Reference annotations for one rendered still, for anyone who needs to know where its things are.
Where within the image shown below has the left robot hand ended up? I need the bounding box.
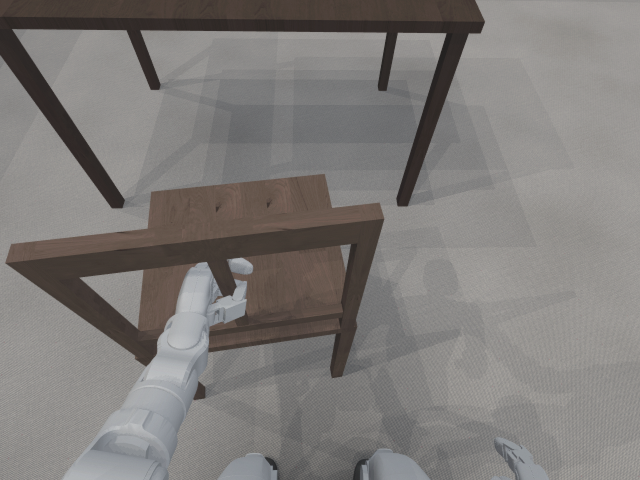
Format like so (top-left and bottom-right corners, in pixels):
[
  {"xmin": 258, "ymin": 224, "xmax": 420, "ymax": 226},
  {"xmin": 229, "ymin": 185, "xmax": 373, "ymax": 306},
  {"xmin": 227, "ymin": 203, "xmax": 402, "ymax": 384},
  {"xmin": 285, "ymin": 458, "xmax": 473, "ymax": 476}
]
[{"xmin": 175, "ymin": 258, "xmax": 253, "ymax": 327}]

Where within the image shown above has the left robot forearm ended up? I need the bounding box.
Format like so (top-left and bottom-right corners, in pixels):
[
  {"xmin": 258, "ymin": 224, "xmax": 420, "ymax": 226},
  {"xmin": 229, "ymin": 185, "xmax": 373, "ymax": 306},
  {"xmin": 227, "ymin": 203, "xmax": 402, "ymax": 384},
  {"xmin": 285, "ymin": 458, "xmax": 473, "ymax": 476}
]
[{"xmin": 61, "ymin": 312, "xmax": 210, "ymax": 480}]

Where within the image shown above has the chair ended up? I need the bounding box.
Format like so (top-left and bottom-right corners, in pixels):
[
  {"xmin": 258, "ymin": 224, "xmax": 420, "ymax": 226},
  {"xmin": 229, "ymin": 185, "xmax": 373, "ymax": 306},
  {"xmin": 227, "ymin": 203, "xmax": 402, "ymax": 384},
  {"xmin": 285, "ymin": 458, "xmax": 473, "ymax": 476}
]
[{"xmin": 5, "ymin": 174, "xmax": 384, "ymax": 400}]

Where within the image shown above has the left robot shin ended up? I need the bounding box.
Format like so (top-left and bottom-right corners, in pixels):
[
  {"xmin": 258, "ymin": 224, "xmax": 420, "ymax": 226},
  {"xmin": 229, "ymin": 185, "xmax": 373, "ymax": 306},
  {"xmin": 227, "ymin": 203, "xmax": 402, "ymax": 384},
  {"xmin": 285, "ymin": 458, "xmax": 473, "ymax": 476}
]
[{"xmin": 245, "ymin": 453, "xmax": 270, "ymax": 465}]

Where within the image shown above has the right robot thigh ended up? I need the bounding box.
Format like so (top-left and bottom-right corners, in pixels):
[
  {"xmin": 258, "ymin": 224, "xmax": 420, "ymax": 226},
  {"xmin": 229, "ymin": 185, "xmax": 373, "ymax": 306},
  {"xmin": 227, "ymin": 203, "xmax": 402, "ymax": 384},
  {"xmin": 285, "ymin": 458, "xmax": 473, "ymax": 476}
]
[{"xmin": 360, "ymin": 453, "xmax": 430, "ymax": 480}]

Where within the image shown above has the left robot upper arm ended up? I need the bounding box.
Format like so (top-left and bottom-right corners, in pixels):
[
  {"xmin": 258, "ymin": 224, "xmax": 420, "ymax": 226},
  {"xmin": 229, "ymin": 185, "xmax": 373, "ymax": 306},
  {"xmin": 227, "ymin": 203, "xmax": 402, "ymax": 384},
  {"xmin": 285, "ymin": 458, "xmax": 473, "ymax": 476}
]
[{"xmin": 67, "ymin": 450, "xmax": 169, "ymax": 480}]

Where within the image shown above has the table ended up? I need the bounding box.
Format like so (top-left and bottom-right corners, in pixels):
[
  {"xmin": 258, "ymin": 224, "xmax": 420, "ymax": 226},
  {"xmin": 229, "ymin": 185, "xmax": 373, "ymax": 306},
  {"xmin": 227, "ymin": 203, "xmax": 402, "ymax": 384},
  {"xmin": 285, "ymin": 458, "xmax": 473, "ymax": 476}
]
[{"xmin": 0, "ymin": 0, "xmax": 485, "ymax": 208}]

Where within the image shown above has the right robot hand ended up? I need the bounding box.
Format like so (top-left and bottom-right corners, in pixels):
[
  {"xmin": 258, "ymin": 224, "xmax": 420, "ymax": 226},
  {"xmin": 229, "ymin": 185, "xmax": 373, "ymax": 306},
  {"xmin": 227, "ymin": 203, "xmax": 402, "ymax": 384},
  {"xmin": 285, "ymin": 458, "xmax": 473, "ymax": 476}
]
[{"xmin": 491, "ymin": 437, "xmax": 549, "ymax": 480}]

